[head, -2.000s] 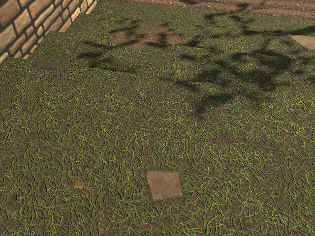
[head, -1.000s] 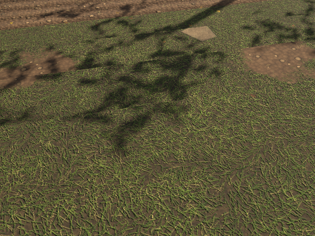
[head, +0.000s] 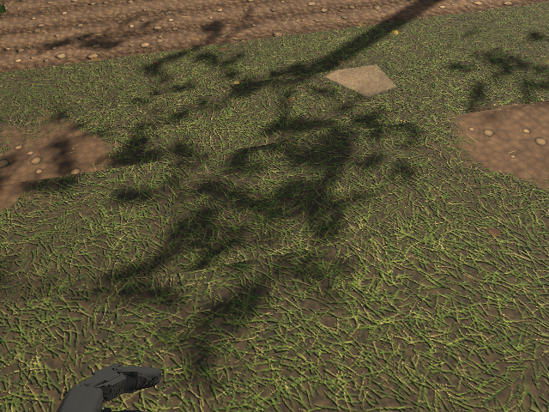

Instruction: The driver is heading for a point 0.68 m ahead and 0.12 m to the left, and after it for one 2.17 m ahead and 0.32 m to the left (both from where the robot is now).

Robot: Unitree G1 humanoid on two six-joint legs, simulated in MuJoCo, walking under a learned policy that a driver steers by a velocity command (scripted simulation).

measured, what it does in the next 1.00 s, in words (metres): goes down, turning left: left foot 0.19 m lower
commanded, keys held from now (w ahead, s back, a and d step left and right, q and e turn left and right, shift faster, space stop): w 0.28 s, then w+q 0.42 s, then q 0.06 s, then no key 0.24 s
